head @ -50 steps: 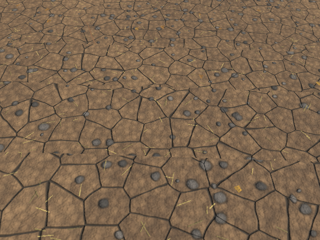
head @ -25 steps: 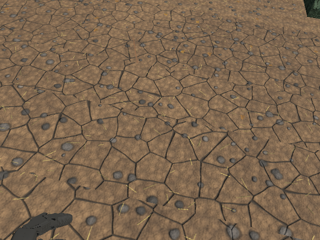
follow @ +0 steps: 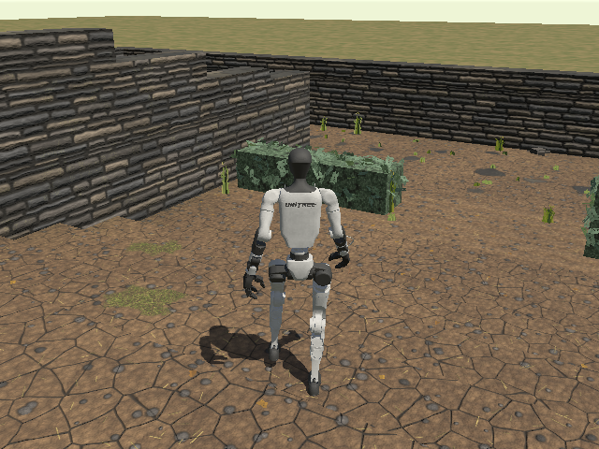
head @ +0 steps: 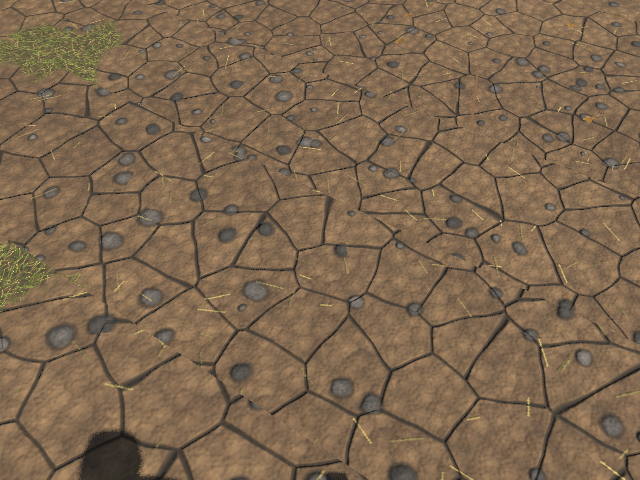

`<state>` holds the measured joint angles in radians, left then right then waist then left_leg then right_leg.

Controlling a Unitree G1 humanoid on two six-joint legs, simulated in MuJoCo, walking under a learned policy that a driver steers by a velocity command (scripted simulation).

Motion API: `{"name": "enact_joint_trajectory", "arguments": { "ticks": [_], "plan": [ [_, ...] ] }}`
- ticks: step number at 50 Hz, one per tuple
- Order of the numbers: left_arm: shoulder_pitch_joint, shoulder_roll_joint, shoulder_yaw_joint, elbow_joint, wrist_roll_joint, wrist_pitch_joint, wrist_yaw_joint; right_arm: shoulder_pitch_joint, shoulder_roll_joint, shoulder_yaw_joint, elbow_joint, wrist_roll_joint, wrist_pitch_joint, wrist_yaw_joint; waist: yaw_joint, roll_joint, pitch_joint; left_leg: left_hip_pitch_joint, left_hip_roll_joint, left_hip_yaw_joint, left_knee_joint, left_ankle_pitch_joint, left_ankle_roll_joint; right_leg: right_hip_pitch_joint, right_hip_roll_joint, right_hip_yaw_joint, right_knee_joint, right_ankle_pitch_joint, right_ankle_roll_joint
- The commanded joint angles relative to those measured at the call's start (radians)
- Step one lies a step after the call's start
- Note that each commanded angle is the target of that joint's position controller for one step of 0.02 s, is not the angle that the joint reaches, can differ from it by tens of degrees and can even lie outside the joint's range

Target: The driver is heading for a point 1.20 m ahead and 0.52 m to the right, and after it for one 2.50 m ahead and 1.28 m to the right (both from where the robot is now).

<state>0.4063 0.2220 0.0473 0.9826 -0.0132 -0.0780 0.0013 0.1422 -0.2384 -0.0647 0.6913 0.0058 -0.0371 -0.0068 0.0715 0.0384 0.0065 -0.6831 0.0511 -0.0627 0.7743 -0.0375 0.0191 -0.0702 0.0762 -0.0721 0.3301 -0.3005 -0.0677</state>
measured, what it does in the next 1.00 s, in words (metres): goes down, turning right: left foot, then right foot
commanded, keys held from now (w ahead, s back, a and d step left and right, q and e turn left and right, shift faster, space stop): w+e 1.00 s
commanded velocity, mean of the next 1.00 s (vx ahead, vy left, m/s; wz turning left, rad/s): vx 0.50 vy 0.00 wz -0.44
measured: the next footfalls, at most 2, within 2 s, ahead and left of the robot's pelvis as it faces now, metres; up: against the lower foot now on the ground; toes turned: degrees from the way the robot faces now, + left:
left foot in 0.16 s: +0.25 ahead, +0.11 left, +0.00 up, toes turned -4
right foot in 0.60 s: +0.30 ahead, -0.17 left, +0.00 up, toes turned -20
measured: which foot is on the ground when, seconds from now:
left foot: up 0.00-0.14, down 0.16-0.62, up 0.64-1.00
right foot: down 0.00-0.18, up 0.20-0.58, down 0.60-1.00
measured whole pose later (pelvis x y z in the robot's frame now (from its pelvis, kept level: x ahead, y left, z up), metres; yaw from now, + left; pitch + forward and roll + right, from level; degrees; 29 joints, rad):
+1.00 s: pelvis +0.48 -0.15 -0.08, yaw -33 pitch +3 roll +0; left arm 0.52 0.22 0.05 0.82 -0.04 -0.03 0.05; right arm -0.08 -0.24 -0.04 0.60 -0.01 -0.13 0.09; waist 0.12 0.07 -0.02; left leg -0.55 -0.03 -0.07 0.43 0.48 0.06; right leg -0.16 0.13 0.19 0.92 -0.79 -0.08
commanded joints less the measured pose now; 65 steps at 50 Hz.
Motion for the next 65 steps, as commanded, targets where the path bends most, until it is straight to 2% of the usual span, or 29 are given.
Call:
{"name": "enact_joint_trajectory", "arguments": {
  "ticks": [1,5,7,8,9,10,12,15,23,27,29,31,32,33,35,36,40,41,44,50,53,54,55,56,57,58,59,61,65],
  "plan": [
    [0.031,0.163,0.026,-0.032,-0.022,0.013,0.009,-0.122,0.009,0.010,-0.093,-0.003,-0.021,0.028,-0.007,-0.061,0.049,-0.002,-0.013,0.032,-0.161,0.051,0.012,0.060,-0.305,0.214,-0.096,0.631,-0.097],
    [0.093,0.182,0.030,-0.017,-0.010,0.044,0.012,-0.216,-0.021,0.005,-0.125,0.011,-0.047,0.050,-0.003,-0.076,0.060,0.066,-0.056,0.058,-0.256,-0.040,0.016,0.127,-0.318,0.257,-0.035,0.644,-0.123],
    [0.060,0.196,0.032,-0.029,-0.016,0.049,0.012,-0.092,-0.073,-0.021,-0.093,0.004,-0.056,0.049,-0.089,-0.105,-0.018,0.354,-0.096,0.084,-0.320,-0.019,0.053,0.052,-0.277,0.235,0.091,0.813,-0.099],
    [0.012,0.191,0.030,-0.052,-0.013,0.044,0.009,0.082,-0.128,-0.046,-0.047,-0.009,-0.058,0.041,-0.175,-0.112,-0.121,0.644,-0.043,0.021,-0.277,0.066,0.100,-0.093,-0.226,0.207,0.267,0.793,-0.065],
    [0.002,0.142,0.014,-0.088,0.012,0.028,0.004,0.274,-0.225,-0.073,-0.022,-0.023,-0.052,0.024,-0.240,0.000,-0.282,0.994,0.174,-0.197,-0.227,0.158,0.191,-0.350,-0.124,0.159,0.591,0.437,-0.016],
    [0.131,0.054,-0.013,-0.084,0.002,0.012,-0.005,0.295,-0.219,-0.067,-0.004,-0.008,-0.045,0.028,-0.186,0.208,-0.437,1.147,0.392,-0.544,-0.325,0.028,0.317,-0.568,-0.042,0.185,0.861,-0.297,0.008],
    [-0.029,0.183,0.034,-0.120,-0.035,0.014,-0.003,0.178,-0.108,-0.037,-0.009,0.004,-0.035,0.012,-0.179,0.096,-0.146,0.889,0.314,-0.393,-0.447,-0.176,0.241,-0.706,-0.125,0.185,0.936,-0.192,0.018],
    [-0.022,0.114,0.040,-0.119,-0.017,0.052,0.011,0.013,-0.051,-0.021,-0.002,-0.014,-0.053,0.021,-0.064,0.043,0.001,0.522,0.218,-0.163,-0.581,-0.108,0.180,-0.539,-0.198,0.183,0.818,-0.053,0.042],
    [-0.067,0.116,0.052,-0.167,0.011,0.062,-0.020,0.020,-0.159,-0.058,0.069,-0.043,-0.074,-0.006,-0.027,0.007,-0.063,0.391,0.206,0.152,-0.510,0.133,0.178,-0.331,-0.171,0.090,0.706,0.410,0.067],
    [-0.162,0.150,0.065,-0.236,0.008,0.104,-0.030,0.068,-0.156,-0.062,0.090,0.018,-0.077,0.013,-0.049,0.028,0.007,0.536,0.273,0.130,-0.378,0.166,0.160,-0.477,-0.188,0.082,0.729,0.166,0.022],
    [-0.048,0.180,0.083,-0.222,0.002,0.117,-0.037,-0.014,-0.195,-0.074,0.058,0.033,-0.073,0.016,0.028,0.067,-0.027,0.447,0.239,0.199,-0.200,0.371,0.116,-0.247,-0.128,-0.007,0.652,0.050,-0.007],
    [0.329,0.265,0.130,-0.104,0.014,0.105,-0.030,-0.196,-0.200,-0.074,0.001,0.043,-0.089,0.023,0.273,-0.105,-0.068,0.131,0.116,0.235,0.459,0.265,0.042,0.195,-0.033,-0.086,0.422,0.225,-0.077],
    [0.192,0.313,0.121,-0.133,-0.005,0.096,-0.027,-0.069,-0.096,-0.052,-0.022,0.040,-0.107,0.034,0.122,-0.438,0.048,-0.156,-0.061,0.203,0.870,-0.548,-0.005,0.152,-0.192,0.328,0.202,0.242,-0.213],
    [0.020,0.205,0.038,-0.251,-0.038,0.049,-0.041,0.133,-0.082,-0.033,0.009,0.012,-0.128,0.034,-0.060,-0.420,-0.019,-0.206,-0.015,0.000,0.852,-0.648,0.044,0.089,-0.282,0.590,0.207,0.642,-0.265],
    [0.028,0.271,0.068,-0.239,-0.015,0.004,-0.074,-0.103,-0.116,-0.037,-0.101,0.062,-0.116,0.010,-0.056,-0.120,0.061,-0.337,-0.032,-0.018,0.744,-0.489,0.052,-0.048,-0.393,0.881,0.010,0.129,-0.322],
    [-0.041,0.257,0.063,-0.257,-0.030,0.001,-0.064,-0.135,-0.131,-0.037,-0.099,0.036,-0.096,0.002,-0.080,0.012,0.063,-0.315,0.006,-0.043,0.629,-0.444,0.051,-0.112,-0.392,0.809,0.086,0.108,-0.285],
    [-0.091,0.246,0.061,-0.291,0.020,0.015,0.011,-0.111,-0.101,-0.017,-0.078,-0.035,-0.079,0.029,-0.097,-0.036,-0.009,-0.011,-0.004,0.017,0.292,-0.028,0.024,-0.299,-0.228,0.492,0.178,0.305,-0.205],
    [0.011,0.184,0.042,-0.262,0.006,0.000,0.039,-0.185,-0.146,-0.031,-0.087,-0.013,-0.098,0.049,-0.052,-0.029,0.008,-0.123,-0.003,-0.030,0.121,0.163,0.038,-0.201,-0.176,0.454,0.238,0.139,-0.176],
    [0.088,0.140,0.032,-0.222,-0.018,0.019,0.068,-0.332,-0.033,0.014,-0.133,-0.053,-0.121,0.100,0.036,-0.023,-0.004,0.148,-0.108,0.050,-0.254,0.600,0.052,-0.325,-0.074,0.353,0.244,-0.070,-0.120],
    [0.131,0.064,0.023,-0.188,-0.038,0.050,0.059,-0.297,-0.045,0.006,-0.166,-0.005,-0.109,0.090,0.040,-0.142,0.041,0.248,-0.062,-0.028,-0.461,0.516,0.021,-0.156,-0.057,0.447,0.511,-0.158,-0.079],
    [0.051,0.094,0.036,-0.189,-0.024,0.072,0.058,0.106,-0.078,-0.032,-0.020,0.001,-0.109,0.061,-0.139,-0.123,-0.036,0.607,0.076,-0.054,-0.627,0.694,0.016,-0.203,0.001,0.346,0.995,-0.022,-0.041],
    [0.046,0.034,0.028,-0.200,-0.003,0.056,0.034,0.315,-0.093,-0.034,0.039,-0.011,-0.103,0.067,-0.192,-0.010,-0.150,0.973,0.166,-0.124,-0.396,0.827,0.057,-0.499,0.070,0.302,1.299,-0.433,-0.012],
    [0.215,-0.005,0.011,-0.190,-0.029,0.044,0.019,0.381,-0.102,-0.026,0.079,-0.027,-0.101,0.073,-0.142,0.159,-0.263,1.311,0.255,-0.210,-0.054,0.992,0.098,-0.830,0.071,0.359,1.517,-0.562,0.010],
    [0.277,0.052,0.000,-0.202,-0.048,0.024,0.013,0.366,-0.149,-0.046,0.089,-0.001,-0.087,0.074,-0.127,0.272,-0.342,1.363,0.314,-0.336,-0.044,0.839,0.187,-0.964,-0.005,0.361,1.575,-0.498,0.036],
    [0.224,0.082,0.004,-0.197,-0.037,0.015,0.014,0.351,-0.130,-0.046,0.076,-0.007,-0.063,0.075,-0.145,0.176,-0.325,1.242,0.300,-0.350,-0.124,0.616,0.229,-0.979,-0.030,0.323,1.610,-0.464,0.049],
    [0.179,0.083,-0.003,-0.260,-0.066,0.010,0.025,0.298,-0.239,-0.073,0.127,0.008,-0.055,0.067,-0.078,0.207,-0.329,1.139,0.399,-0.658,-0.344,-0.070,0.377,-1.066,-0.047,0.247,1.649,-0.337,0.064],
    [0.022,0.156,0.027,-0.262,-0.053,0.012,0.048,0.173,-0.122,-0.037,0.063,-0.010,-0.061,0.049,-0.071,-0.032,-0.193,0.891,0.394,-0.663,-0.469,-0.238,0.354,-1.026,-0.092,0.295,1.424,-0.098,0.036],
    [-0.063,0.134,0.030,-0.268,-0.013,0.034,0.060,0.064,-0.059,-0.001,0.089,-0.019,-0.085,0.038,0.008,-0.077,0.029,0.442,0.267,-0.449,-0.479,0.039,0.274,-0.834,-0.138,0.310,1.150,0.011,0.051],
    [-0.192,0.020,0.004,-0.330,0.032,0.002,0.025,0.132,-0.094,-0.003,0.134,-0.011,-0.067,0.006,-0.041,0.069,-0.015,0.291,0.081,-0.128,-0.514,0.378,0.193,-0.528,-0.164,0.150,0.612,0.292,0.097]
  ]
}}
Keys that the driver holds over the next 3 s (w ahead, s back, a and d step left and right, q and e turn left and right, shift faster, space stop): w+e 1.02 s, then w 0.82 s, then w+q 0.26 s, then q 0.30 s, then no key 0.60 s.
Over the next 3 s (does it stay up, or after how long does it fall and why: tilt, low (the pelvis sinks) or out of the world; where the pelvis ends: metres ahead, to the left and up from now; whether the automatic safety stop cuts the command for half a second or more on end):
stays up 1.22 -0.59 -0.35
